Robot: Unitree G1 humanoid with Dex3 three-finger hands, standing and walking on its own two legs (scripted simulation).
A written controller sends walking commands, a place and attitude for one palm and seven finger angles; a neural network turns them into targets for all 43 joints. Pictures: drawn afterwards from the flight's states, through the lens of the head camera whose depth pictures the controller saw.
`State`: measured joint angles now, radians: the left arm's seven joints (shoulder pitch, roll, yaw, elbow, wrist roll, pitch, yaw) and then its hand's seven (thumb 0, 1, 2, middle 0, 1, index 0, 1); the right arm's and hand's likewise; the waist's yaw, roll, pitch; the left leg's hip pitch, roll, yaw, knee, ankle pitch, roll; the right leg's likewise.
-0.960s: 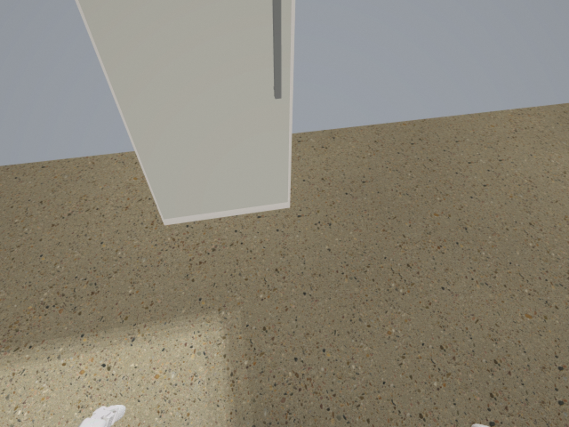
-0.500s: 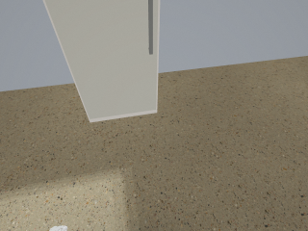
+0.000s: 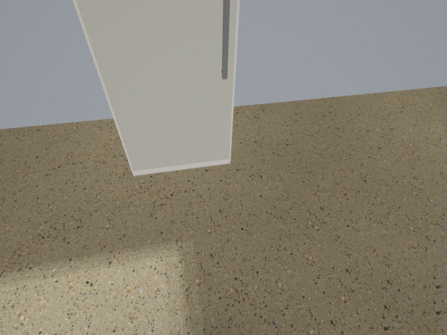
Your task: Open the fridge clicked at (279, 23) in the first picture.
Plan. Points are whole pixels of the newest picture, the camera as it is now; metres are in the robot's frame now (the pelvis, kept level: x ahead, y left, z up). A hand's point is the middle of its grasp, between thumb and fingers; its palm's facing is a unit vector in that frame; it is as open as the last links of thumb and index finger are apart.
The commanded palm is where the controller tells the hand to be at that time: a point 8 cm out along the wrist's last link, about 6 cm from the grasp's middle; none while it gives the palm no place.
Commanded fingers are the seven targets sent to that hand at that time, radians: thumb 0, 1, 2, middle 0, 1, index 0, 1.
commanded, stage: look at it before walking up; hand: right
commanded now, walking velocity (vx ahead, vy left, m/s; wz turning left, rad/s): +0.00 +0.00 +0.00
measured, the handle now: (224, 27) +1.15 +0.06 +0.08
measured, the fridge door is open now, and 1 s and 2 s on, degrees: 0 0 0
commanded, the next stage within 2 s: walk to a spot facing it in 0.48 s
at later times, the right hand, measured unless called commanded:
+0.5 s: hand out of the picture +0.08 -0.24 -0.16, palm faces -0.03 +0.94 -0.33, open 7.4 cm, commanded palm none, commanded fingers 0.00 -0.90 -0.90 0.20 0.30 0.20 0.30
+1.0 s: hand out of the picture +0.04 -0.20 -0.20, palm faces +0.00 +0.99 -0.13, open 7.4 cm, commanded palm none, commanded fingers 0.00 -0.90 -0.90 0.20 0.30 0.20 0.30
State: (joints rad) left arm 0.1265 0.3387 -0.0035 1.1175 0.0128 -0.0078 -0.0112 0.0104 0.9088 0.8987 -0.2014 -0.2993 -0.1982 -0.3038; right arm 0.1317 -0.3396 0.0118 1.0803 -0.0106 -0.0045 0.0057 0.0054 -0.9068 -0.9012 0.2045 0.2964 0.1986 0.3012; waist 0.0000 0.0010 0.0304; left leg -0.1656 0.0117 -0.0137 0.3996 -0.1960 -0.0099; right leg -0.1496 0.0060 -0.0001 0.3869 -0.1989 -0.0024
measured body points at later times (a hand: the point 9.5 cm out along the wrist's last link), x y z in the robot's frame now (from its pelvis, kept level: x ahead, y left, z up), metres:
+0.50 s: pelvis +0.01 +0.00 +0.00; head +0.01 +0.00 +0.45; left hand +0.08 +0.30 -0.13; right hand +0.08 -0.29 -0.13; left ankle +0.01 +0.13 -0.74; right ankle +0.01 -0.12 -0.74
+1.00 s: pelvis +0.09 -0.03 -0.02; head +0.10 -0.05 +0.43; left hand +0.06 +0.21 -0.16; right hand +0.04 -0.26 -0.18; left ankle +0.01 +0.11 -0.71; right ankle +0.01 -0.12 -0.74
